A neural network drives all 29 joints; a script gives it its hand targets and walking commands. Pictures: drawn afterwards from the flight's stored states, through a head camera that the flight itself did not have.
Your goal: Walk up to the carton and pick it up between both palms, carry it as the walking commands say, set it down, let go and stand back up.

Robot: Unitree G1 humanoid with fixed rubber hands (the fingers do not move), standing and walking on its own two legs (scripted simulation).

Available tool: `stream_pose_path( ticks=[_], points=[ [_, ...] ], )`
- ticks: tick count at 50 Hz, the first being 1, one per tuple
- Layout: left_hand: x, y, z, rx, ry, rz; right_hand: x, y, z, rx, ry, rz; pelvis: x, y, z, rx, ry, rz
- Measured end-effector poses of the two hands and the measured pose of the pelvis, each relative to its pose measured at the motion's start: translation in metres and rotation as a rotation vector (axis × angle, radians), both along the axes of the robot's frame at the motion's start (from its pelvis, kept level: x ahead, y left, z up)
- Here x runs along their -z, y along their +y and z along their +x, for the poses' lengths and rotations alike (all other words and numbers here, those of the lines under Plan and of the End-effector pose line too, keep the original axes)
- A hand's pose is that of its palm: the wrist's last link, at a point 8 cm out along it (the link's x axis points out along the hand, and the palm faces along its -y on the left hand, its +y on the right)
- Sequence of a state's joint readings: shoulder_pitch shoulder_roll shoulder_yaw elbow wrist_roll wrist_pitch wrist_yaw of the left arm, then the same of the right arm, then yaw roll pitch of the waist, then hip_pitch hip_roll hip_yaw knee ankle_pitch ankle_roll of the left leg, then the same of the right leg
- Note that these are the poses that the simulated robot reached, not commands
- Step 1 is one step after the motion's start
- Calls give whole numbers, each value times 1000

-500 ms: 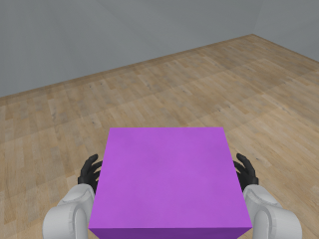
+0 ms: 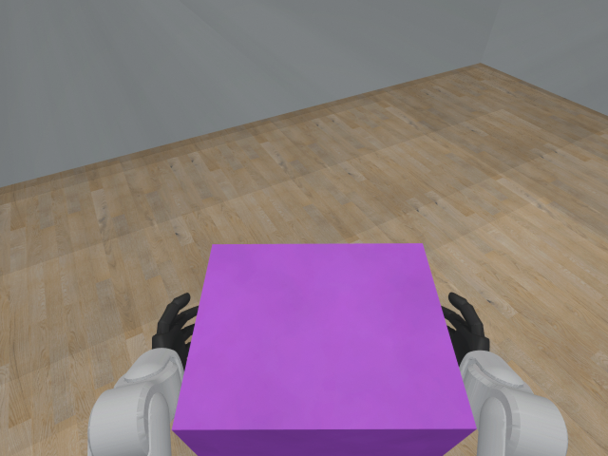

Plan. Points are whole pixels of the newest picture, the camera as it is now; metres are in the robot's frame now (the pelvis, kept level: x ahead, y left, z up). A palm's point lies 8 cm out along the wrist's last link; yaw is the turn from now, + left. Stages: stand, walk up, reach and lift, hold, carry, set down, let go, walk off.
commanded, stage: carry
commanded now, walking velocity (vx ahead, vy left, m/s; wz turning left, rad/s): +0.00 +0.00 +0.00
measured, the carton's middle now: (317, 373) +0.25 +0.00 +0.01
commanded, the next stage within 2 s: hold in 1.12 s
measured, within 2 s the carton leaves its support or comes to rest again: neither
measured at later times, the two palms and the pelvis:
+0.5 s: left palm (172, 357) +0.25 +0.17 +0.06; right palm (461, 357) +0.25 -0.17 +0.07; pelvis +0.00 +0.00 +0.00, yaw +0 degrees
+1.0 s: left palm (174, 359) +0.24 +0.17 +0.06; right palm (465, 360) +0.24 -0.18 +0.06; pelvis +0.00 +0.00 +0.00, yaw +0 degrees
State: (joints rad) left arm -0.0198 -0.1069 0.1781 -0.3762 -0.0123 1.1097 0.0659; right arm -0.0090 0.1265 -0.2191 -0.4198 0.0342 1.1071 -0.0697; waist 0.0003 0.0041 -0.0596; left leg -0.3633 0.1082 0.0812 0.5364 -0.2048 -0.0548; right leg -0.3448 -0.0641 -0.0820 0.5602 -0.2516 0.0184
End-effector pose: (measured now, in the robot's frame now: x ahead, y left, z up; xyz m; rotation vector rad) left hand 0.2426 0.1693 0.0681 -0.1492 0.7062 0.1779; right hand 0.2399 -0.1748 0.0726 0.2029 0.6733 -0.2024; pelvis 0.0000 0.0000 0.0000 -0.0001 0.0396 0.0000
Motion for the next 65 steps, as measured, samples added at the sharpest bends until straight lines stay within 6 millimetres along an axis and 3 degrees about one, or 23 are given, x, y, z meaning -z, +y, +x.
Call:
stream_pose_path(
  ticks=[57,58,61,65],
  points=[
    [10,-1,4,23,1,18,8,-1,4,-15,0,-15,1,-2,1,3,10,2],
    [11,1,6,30,0,30,10,-2,6,-27,-3,-31,1,-1,-1,4,-16,2],
    [40,2,20,117,79,111,38,1,21,-97,74,-100,-2,1,-5,38,-77,0],
    [61,7,24,188,121,163,58,6,20,-129,122,-162,-5,3,-2,82,-78,-3]
  ],
)
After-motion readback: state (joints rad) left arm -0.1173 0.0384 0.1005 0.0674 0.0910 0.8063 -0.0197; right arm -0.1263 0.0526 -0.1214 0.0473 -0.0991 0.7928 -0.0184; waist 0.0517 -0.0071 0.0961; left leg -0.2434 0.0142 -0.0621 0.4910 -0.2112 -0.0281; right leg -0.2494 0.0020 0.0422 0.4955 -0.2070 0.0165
